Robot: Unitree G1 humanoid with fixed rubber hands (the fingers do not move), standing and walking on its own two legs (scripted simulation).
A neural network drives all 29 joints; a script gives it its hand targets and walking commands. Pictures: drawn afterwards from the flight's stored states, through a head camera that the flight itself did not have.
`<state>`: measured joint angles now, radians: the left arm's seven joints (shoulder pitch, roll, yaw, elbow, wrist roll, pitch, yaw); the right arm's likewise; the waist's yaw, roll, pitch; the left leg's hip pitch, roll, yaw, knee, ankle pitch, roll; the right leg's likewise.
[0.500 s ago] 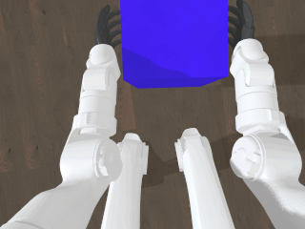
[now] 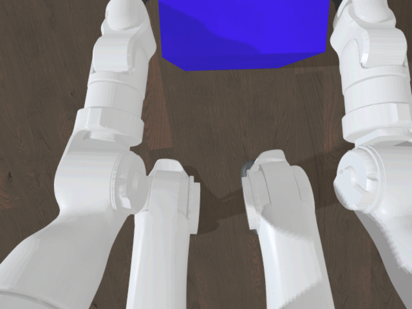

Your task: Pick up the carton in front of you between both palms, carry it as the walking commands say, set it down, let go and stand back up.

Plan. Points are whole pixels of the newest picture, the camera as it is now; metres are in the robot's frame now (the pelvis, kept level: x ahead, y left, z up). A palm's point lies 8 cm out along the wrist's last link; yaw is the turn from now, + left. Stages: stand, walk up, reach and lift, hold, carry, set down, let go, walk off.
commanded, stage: set down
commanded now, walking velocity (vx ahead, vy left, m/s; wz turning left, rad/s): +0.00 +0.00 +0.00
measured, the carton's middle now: (235, 1) +0.56 -0.07 -0.25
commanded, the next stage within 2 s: none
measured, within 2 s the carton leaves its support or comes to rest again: rests again in 0.28 s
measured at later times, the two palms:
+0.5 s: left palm (133, 7) +0.54 +0.09 -0.18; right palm (347, 6) +0.51 -0.22 -0.18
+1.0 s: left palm (133, 7) +0.55 +0.09 -0.19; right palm (345, 7) +0.52 -0.22 -0.19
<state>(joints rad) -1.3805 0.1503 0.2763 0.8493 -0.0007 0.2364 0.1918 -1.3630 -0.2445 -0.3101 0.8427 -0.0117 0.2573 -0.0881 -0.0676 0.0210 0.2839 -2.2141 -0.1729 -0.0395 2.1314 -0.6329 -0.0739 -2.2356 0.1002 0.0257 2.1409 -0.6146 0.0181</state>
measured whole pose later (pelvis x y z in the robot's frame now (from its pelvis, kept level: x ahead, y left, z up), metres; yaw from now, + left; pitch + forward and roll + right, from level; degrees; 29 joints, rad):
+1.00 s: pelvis -0.01 +0.01 -0.03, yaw -1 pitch +31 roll +0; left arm -1.51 0.19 0.39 1.00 0.12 0.17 0.03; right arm -1.47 -0.29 -0.44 0.98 -0.13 0.18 0.09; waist -0.06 0.03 0.50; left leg -2.16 -0.13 -0.01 2.25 -0.64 -0.04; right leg -2.17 0.07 0.00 2.24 -0.61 0.02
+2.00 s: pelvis +0.00 +0.00 +0.12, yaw -2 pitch +47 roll +2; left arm -1.31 0.28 0.22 0.88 -0.07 0.22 0.12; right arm -1.29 -0.38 -0.26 0.91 0.09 0.20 -0.01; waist -0.05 0.02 0.04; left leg -1.98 -0.08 -0.01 1.68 -0.51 -0.02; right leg -2.01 0.05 0.02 1.68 -0.48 -0.01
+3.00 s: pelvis +0.09 +0.00 +0.35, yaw -3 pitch +24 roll +0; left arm -0.18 0.16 0.13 0.58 0.05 0.01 -0.01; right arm -0.18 -0.20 -0.14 0.60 -0.01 0.00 0.07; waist -0.02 0.00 -0.07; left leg -0.78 -0.04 -0.06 0.65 -0.29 0.00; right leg -0.81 0.05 0.05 0.66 -0.27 -0.02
